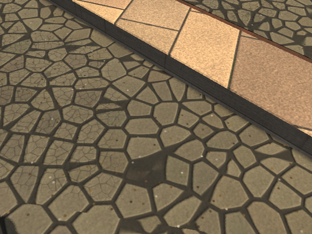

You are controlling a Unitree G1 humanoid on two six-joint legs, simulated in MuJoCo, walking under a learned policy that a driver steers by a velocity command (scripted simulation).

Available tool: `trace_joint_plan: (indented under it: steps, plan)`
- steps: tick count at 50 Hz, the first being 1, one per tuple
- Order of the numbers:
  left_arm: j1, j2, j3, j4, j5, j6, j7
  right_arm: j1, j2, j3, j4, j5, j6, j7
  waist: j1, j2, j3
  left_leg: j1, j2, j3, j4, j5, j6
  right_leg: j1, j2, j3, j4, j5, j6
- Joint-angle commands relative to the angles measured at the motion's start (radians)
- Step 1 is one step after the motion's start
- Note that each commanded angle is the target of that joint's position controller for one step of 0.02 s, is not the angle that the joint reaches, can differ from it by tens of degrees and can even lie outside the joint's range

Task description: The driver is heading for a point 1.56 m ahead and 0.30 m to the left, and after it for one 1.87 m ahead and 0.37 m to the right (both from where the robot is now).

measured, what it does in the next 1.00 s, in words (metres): goes down: right foot 0.04 m lower, then left foot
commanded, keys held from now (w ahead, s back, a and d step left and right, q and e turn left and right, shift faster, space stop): w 0.84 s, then w+q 0.16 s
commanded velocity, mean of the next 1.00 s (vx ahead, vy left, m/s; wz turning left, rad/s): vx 0.49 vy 0.00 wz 0.02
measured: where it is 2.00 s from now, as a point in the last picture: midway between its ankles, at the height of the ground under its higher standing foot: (142, 136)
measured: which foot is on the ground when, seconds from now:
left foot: down 0.00-0.34, up 0.36-0.82, down 0.84-1.00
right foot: up 0.00-0.30, down 0.32-0.90, up 0.92-1.00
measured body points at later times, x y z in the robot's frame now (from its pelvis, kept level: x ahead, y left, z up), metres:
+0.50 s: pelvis +0.30 -0.06 -0.04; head +0.33 -0.07 +0.40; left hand +0.34 +0.21 -0.18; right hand +0.33 -0.32 -0.20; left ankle +0.23 +0.09 -0.69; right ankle +0.30 -0.10 -0.79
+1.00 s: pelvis +0.59 -0.03 -0.07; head +0.62 -0.03 +0.38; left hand +0.58 +0.23 -0.22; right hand +0.69 -0.29 -0.21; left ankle +0.64 +0.02 -0.80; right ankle +0.43 -0.13 -0.69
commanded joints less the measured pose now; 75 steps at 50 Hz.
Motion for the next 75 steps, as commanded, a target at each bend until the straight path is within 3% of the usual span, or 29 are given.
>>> trace_joint_plan:
  steps: [1, 6, 11, 13, 15, 16, 17, 18, 19, 21, 23, 31, 38, 42, 44, 45, 46, 47, 49, 51, 55, 62, 66, 67, 68, 69, 70, 71, 75]
  plan:
    - [-0.099, 0.062, 0.015, -0.069, -0.005, -0.008, -0.001, 0.054, -0.138, -0.026, -0.005, 0.007, -0.023, -0.008, -0.004, 0.122, 0.064, 0.077, 0.25, -0.171, -0.106, 0.302, 0.102, -0.191, -0.021, -0.005, -0.05, 0.109, 0.035]
    - [-0.271, 0.014, -0.008, -0.113, -0.009, -0.015, -0.003, 0.084, -0.122, -0.018, 0.034, 0.002, -0.021, -0.014, -0.041, 0.128, 0.114, 0.026, 0.21, -0.103, -0.089, 0.337, 0.093, -0.102, 0.007, -0.056, -0.332, 0.287, 0.034]
    - [-0.333, 0.032, -0.009, -0.147, -0.011, -0.02, 0.008, 0.106, -0.148, -0.024, 0.077, -0.008, -0.013, -0.026, -0.044, 0.106, 0.143, 0.147, 0.268, -0.115, -0.06, 0.462, 0.083, -0.052, 0.016, -0.048, -0.493, 0.275, -0.035]
    - [-0.269, 0.055, 0.0, -0.129, -0.007, -0.03, 0.013, 0.089, -0.17, -0.029, 0.086, -0.016, -0.004, -0.031, -0.013, 0.101, 0.107, 0.204, 0.27, -0.107, 0.04, 0.663, 0.066, 0.042, 0.05, -0.058, -0.53, 0.194, -0.065]
    - [-0.024, 0.093, 0.021, -0.04, -0.006, -0.046, 0.029, 0.074, -0.197, -0.038, 0.091, -0.026, 0.011, -0.032, 0.077, 0.098, -0.034, 0.221, 0.233, -0.078, 0.341, 0.815, 0.045, 0.281, 0.093, -0.076, -0.553, 0.148, -0.098]
    - [0.13, 0.115, 0.032, 0.009, 0.007, -0.055, 0.04, 0.063, -0.186, -0.035, 0.087, -0.017, 0.015, -0.03, 0.138, 0.088, -0.109, 0.064, 0.199, -0.06, 0.564, 0.656, 0.038, 0.518, 0.027, -0.033, -0.539, 0.183, -0.119]
    - [0.254, 0.186, 0.045, 0.028, 0.028, -0.057, 0.048, 0.103, -0.1, -0.018, 0.066, -0.02, 0.014, -0.028, 0.138, -0.065, -0.223, -0.177, 0.113, -0.013, 0.882, 0.075, 0.033, 0.76, -0.208, 0.192, -0.424, 0.304, -0.14]
    - [0.271, 0.232, 0.062, 0.029, 0.012, -0.046, 0.044, 0.255, -0.051, -0.014, 0.088, 0.032, 0.01, -0.024, 0.085, -0.229, -0.368, -0.516, -0.046, -0.069, 1.213, -0.421, -0.007, 1.035, -0.396, 0.612, -0.456, 0.429, -0.316]
    - [0.201, 0.173, 0.058, 0.022, -0.025, -0.04, 0.038, 0.141, -0.14, -0.027, 0.079, 0.016, 0.009, -0.035, 0.096, -0.021, -0.272, -0.631, 0.029, -0.132, 1.181, -0.293, 0.007, 0.934, -0.339, 0.547, -0.555, 0.238, -0.289]
    - [0.045, 0.065, 0.027, 0.006, -0.013, -0.052, 0.036, -0.031, -0.13, -0.026, 0.04, 0.007, -0.002, -0.02, 0.047, 0.028, -0.033, -0.564, 0.106, -0.115, 1.044, -0.125, -0.002, 0.599, -0.243, 0.331, -0.659, 0.337, -0.213]
    - [0.074, 0.019, 0.006, 0.046, -0.022, -0.067, 0.041, -0.029, -0.102, -0.023, 0.041, -0.026, 0.025, -0.002, 0.0, -0.015, -0.007, -0.467, 0.135, -0.112, 0.951, -0.082, -0.016, 0.477, -0.179, 0.211, -0.687, 0.478, -0.16]
    - [0.176, 0.043, -0.004, 0.116, -0.042, -0.077, 0.042, -0.318, -0.051, 0.008, -0.057, -0.014, 0.037, 0.025, 0.018, -0.008, 0.081, -0.468, 0.12, 0.029, 0.514, 0.193, -0.049, 0.384, -0.054, 0.018, -0.776, 0.638, -0.075]
    - [0.286, 0.043, -0.01, 0.183, -0.017, -0.064, 0.072, -0.472, -0.077, 0.013, -0.103, -0.01, 0.016, 0.016, 0.061, 0.015, 0.115, -0.553, 0.101, 0.007, 0.298, 0.295, 0.006, 0.658, -0.118, 0.048, -0.705, 0.682, -0.088]
    - [0.261, 0.087, 0.006, 0.195, -0.006, -0.057, 0.085, -0.319, -0.115, -0.007, -0.061, -0.012, 0.003, -0.002, -0.006, 0.018, 0.039, -0.347, 0.029, 0.025, 0.201, 0.169, 0.046, 0.729, -0.123, 0.055, -0.476, 0.929, -0.073]
    - [0.27, 0.067, 0.003, 0.194, -0.031, -0.055, 0.064, -0.152, -0.132, -0.027, 0.008, -0.021, -0.007, -0.016, -0.054, 0.066, -0.036, -0.031, 0.006, 0.027, 0.199, 0.161, 0.091, 0.496, -0.061, 0.001, -0.196, 0.842, -0.039]
    - [0.213, 0.094, 0.007, 0.173, -0.048, -0.06, 0.061, 0.023, -0.177, -0.052, 0.06, -0.037, -0.004, -0.018, -0.147, 0.134, -0.11, 0.256, 0.132, -0.135, 0.243, 0.287, 0.175, 0.215, 0.007, -0.042, 0.095, 0.592, -0.011]
    - [0.181, 0.06, 0.002, 0.141, -0.074, -0.071, 0.063, 0.135, -0.201, -0.063, 0.098, -0.038, 0.003, -0.01, -0.182, 0.309, -0.247, 0.456, 0.385, -0.477, 0.213, 0.585, 0.32, -0.017, 0.15, -0.074, 0.492, -0.251, 0.021]
    - [0.138, 0.073, 0.004, 0.108, -0.048, -0.081, 0.067, 0.079, -0.188, -0.056, 0.086, -0.01, 0.0, 0.0, -0.122, 0.138, -0.235, 0.388, 0.395, -0.537, 0.164, 0.589, 0.317, -0.058, 0.106, 0.053, 0.48, -0.305, -0.005]
    - [0.042, 0.043, 0.0, 0.076, -0.016, -0.087, 0.051, -0.064, -0.129, -0.046, 0.069, -0.013, 0.0, -0.012, -0.053, 0.049, -0.012, 0.117, 0.329, -0.461, 0.064, 0.438, 0.275, -0.081, 0.026, 0.059, 0.309, -0.207, -0.013]
    - [0.014, 0.018, -0.003, 0.052, 0.008, -0.053, 0.045, -0.095, -0.103, -0.036, 0.077, -0.002, -0.004, -0.026, 0.003, 0.048, 0.043, -0.046, 0.265, -0.404, 0.008, 0.426, 0.244, 0.008, 0.006, 0.044, 0.178, -0.187, 0.016]
    - [-0.062, -0.001, -0.012, -0.011, 0.01, -0.031, 0.038, -0.064, -0.155, -0.05, 0.087, 0.004, -0.025, -0.026, 0.029, 0.079, 0.055, -0.218, 0.199, -0.324, -0.031, 0.382, 0.219, 0.092, -0.005, 0.015, -0.043, -0.051, 0.075]
    - [-0.243, 0.042, -0.023, -0.108, -0.021, -0.044, 0.042, 0.011, -0.15, -0.059, 0.081, -0.007, -0.005, -0.013, -0.048, 0.125, 0.062, -0.251, 0.152, -0.354, 0.031, 0.212, 0.128, 0.215, 0.013, 0.019, -0.394, 0.225, 0.094]
    - [-0.045, 0.107, 0.002, -0.059, -0.006, -0.087, 0.049, 0.012, -0.148, -0.073, 0.052, -0.011, 0.001, -0.019, 0.039, 0.043, 0.011, -0.257, 0.073, -0.359, 0.359, 0.131, 0.084, 0.45, 0.005, 0.034, -0.572, 0.158, 0.068]
    - [0.1, 0.165, 0.018, -0.038, 0.022, -0.101, 0.055, 0.011, -0.083, -0.058, 0.023, 0.008, -0.009, -0.02, 0.091, -0.067, -0.103, -0.381, -0.003, -0.256, 0.639, -0.071, 0.054, 0.649, -0.176, 0.183, -0.564, 0.126, 0.028]
    - [0.162, 0.192, 0.019, -0.041, 0.025, -0.086, 0.056, 0.127, -0.018, -0.044, 0.019, 0.006, -0.005, -0.036, 0.027, -0.139, -0.16, -0.534, -0.033, -0.179, 0.867, -0.398, 0.03, 0.781, -0.391, 0.369, -0.475, 0.41, -0.011]
    - [0.142, 0.222, 0.045, -0.027, 0.004, -0.063, 0.064, 0.164, -0.075, -0.053, 0.01, 0.009, 0.012, -0.046, 0.032, -0.223, -0.229, -0.656, -0.003, -0.115, 0.975, -0.379, 0.012, 0.772, -0.457, 0.581, -0.576, 0.077, -0.156]
    - [0.077, 0.115, 0.025, -0.058, 0.002, -0.061, 0.061, 0.053, -0.122, -0.058, 0.006, -0.008, 0.029, -0.038, 0.041, -0.061, -0.108, -0.695, 0.066, -0.129, 1.013, -0.29, -0.003, 0.654, -0.376, 0.517, -0.665, -0.14, -0.153]
    - [0.02, 0.068, 0.012, -0.07, 0.002, -0.064, 0.058, -0.031, -0.133, -0.065, -0.017, -0.014, 0.033, -0.017, 0.044, -0.033, -0.035, -0.694, 0.089, -0.122, 0.987, -0.209, -0.012, 0.568, -0.313, 0.399, -0.696, -0.133, -0.13]
    - [0.058, 0.048, 0.014, -0.027, -0.015, -0.081, 0.062, -0.117, -0.064, -0.053, -0.068, -0.024, 0.065, 0.027, 0.009, -0.053, 0.011, -0.646, 0.138, -0.095, 0.927, -0.099, -0.042, 0.446, -0.248, 0.159, -0.747, 0.163, -0.106]
Velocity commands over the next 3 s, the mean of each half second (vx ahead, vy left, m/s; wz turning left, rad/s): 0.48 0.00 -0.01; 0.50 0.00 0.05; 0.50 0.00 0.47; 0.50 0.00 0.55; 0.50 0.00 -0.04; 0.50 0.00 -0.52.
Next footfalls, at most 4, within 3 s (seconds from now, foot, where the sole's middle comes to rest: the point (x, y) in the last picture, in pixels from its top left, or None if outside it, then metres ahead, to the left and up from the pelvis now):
0.32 right None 0.34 -0.10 -0.82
0.84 left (145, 204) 0.68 0.03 -0.84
1.34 right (181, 161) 0.93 -0.16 -0.86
1.78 left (122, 140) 1.06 0.16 -0.86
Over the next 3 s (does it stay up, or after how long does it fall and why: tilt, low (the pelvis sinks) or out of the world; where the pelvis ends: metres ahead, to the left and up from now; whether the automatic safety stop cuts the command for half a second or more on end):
stays up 1.52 0.40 -0.09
